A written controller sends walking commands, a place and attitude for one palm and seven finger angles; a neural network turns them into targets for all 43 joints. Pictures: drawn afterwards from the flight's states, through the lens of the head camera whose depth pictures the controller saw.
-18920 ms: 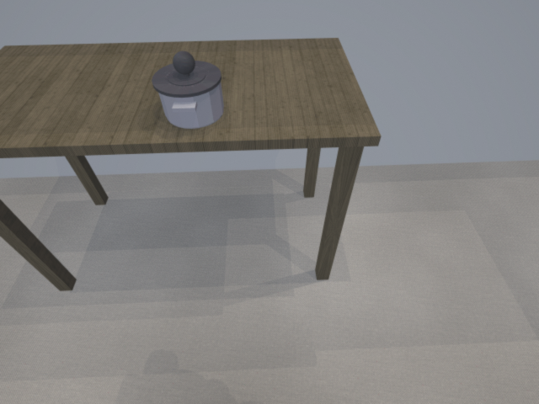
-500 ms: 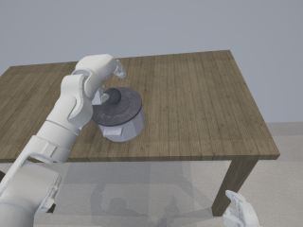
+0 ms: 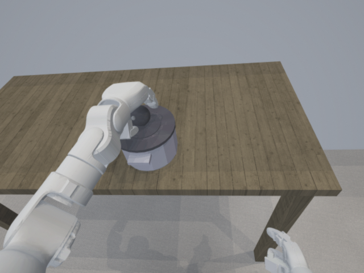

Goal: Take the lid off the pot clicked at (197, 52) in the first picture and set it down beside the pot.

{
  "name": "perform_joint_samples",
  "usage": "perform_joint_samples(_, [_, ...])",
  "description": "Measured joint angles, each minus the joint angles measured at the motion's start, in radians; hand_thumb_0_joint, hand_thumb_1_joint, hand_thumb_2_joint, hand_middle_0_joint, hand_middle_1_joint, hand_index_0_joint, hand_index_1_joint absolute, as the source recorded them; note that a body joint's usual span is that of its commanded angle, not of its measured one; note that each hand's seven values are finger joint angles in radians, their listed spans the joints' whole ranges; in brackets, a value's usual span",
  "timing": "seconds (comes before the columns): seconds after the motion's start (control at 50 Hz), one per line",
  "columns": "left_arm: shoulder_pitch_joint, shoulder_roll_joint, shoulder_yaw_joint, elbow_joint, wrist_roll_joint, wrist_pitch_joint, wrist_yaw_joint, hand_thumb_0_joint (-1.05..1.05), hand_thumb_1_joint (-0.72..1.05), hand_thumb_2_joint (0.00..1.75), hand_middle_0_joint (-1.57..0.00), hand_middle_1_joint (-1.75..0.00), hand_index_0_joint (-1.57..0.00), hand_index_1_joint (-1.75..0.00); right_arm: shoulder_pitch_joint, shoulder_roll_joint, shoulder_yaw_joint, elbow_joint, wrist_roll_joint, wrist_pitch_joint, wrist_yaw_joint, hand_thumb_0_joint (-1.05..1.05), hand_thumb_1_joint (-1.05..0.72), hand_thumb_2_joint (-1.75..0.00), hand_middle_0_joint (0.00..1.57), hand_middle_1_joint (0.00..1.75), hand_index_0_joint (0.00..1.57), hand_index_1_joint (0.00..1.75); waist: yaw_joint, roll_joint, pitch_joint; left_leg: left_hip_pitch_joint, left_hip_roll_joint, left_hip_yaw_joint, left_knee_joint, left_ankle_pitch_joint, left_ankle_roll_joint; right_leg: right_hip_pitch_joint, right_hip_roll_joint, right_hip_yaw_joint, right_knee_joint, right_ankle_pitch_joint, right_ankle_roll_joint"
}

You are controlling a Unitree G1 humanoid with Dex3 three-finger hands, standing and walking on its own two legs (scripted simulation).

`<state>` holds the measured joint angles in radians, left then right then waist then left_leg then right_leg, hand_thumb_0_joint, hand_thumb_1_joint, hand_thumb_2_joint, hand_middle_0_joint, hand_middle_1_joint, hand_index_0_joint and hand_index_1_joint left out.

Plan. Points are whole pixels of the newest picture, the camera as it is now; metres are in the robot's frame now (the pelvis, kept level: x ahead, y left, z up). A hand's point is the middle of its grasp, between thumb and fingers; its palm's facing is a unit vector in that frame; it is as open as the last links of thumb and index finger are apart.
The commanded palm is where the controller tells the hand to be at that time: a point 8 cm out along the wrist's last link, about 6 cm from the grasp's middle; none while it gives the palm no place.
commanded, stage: lower the open fingers around the knob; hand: left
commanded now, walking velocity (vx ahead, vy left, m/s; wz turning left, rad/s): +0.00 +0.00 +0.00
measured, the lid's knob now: (139, 115) +0.44 +0.12 +0.13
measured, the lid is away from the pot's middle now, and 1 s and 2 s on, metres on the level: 0.00 0.00 0.01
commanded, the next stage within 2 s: close the fingers and squeeze the knob in 0.28 s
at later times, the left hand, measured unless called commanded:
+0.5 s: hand (132, 120) +0.41 +0.13 +0.14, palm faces -0.24 -0.06 -0.97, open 10.1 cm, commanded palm +0.39 +0.14 +0.21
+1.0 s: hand (132, 119) +0.41 +0.13 +0.14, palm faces -0.24 -0.07 -0.97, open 8.4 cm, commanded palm +0.39 +0.14 +0.21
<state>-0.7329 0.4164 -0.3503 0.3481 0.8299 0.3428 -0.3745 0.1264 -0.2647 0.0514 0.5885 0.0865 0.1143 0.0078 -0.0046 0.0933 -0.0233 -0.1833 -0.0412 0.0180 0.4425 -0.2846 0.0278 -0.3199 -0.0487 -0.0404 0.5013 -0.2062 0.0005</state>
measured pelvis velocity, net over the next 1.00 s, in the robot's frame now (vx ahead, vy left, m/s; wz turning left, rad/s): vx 0.01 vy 0.00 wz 0.00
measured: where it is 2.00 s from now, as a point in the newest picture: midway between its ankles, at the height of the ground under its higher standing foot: outside the picture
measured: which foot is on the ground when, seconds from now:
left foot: down 0.00-1.00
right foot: down 0.00-1.00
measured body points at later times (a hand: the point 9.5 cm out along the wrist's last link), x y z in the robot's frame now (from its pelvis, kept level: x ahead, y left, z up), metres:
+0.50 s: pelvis +0.00 +0.00 +0.00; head +0.01 -0.05 +0.45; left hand +0.42 +0.13 +0.20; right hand +0.18 -0.23 -0.11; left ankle -0.03 +0.10 -0.74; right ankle +0.03 -0.12 -0.74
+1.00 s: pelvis +0.01 +0.00 +0.00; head +0.01 -0.05 +0.45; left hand +0.42 +0.13 +0.20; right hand +0.18 -0.23 -0.11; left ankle -0.03 +0.10 -0.74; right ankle +0.03 -0.12 -0.74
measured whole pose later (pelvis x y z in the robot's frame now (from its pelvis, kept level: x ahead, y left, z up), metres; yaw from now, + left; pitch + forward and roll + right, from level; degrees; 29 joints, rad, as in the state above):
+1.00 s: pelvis +0.01 +0.00 +0.00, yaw +0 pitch +2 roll +1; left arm -0.72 0.42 -0.33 0.39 0.83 0.34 -0.37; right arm 0.14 -0.27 0.05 0.60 0.09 0.11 0.00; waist -0.01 0.09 -0.02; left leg -0.18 -0.03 0.02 0.44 -0.29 0.02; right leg -0.31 -0.04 -0.04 0.49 -0.21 0.00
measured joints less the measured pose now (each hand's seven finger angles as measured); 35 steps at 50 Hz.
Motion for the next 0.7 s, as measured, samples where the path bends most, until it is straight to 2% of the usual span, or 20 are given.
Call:
perform_joint_samples(0.22, [0.03,-0.008,0.006,0.008,-0.002,-0.009,0.019,0.0,-0.37,1.59,-0.87,-0.08,-0.87,-0.09,0.009,-0.004,-0.003,0.011,-0.002,0.002,-0.001,0.01,-0.91,-0.9,0.2,0.3,0.2,0.3,-0.004,0.003,-0.001,0.005,0.003,0.0,-0.001,-0.003,-0.001,0.006,0.003,0.0,-0.004,-0.002,-0.001])
perform_joint_samples(0.4, [0.007,0.003,0.013,0.044,0.001,-0.002,0.02,0.0,-0.37,1.59,-0.86,-0.08,-0.86,-0.09,0.013,-0.007,-0.005,0.017,0.0,-0.003,-0.009,0.01,-0.91,-0.9,0.2,0.3,0.2,0.3,-0.005,-0.001,-0.001,-0.001,0.005,-0.003,-0.001,-0.002,-0.003,0.001,0.005,-0.003,-0.005,-0.001,-0.003])
perform_joint_samples(0.54, [-0.013,-0.002,-0.002,0.06,0.002,0.001,0.008,0.0,-0.3,1.46,-0.86,-0.08,-0.86,-0.09,0.011,-0.009,-0.007,0.018,-0.001,-0.004,-0.014,0.01,-0.91,-0.9,0.2,0.3,0.2,0.3,-0.008,-0.001,0.001,-0.004,0.004,-0.006,-0.001,-0.001,-0.003,-0.001,0.004,-0.006,-0.004,-0.002,-0.003])
perform_joint_samples(0.62, [-0.022,-0.007,0.012,0.083,0.002,-0.004,0.009,0.0,-0.25,1.39,-0.86,-0.08,-0.86,-0.09,0.01,-0.007,-0.003,0.02,-0.002,-0.006,-0.017,0.01,-0.91,-0.9,0.2,0.3,0.2,0.3,-0.012,-0.001,-0.002,-0.003,0.005,-0.004,-0.003,-0.002,-0.004,-0.002,0.005,-0.004,-0.004,-0.002,-0.003])
perform_joint_samples(0.7, [-0.024,-0.006,0.015,0.092,0.004,-0.003,0.006,0.0,-0.2,1.34,-0.85,-0.15,-0.85,-0.16,0.015,-0.005,-0.003,0.017,-0.001,-0.006,-0.017,0.01,-0.91,-0.9,0.2,0.3,0.2,0.3,-0.014,-0.003,-0.002,-0.002,0.007,-0.002,-0.005,-0.002,-0.004,-0.002,0.007,-0.003,-0.005,-0.003,-0.004])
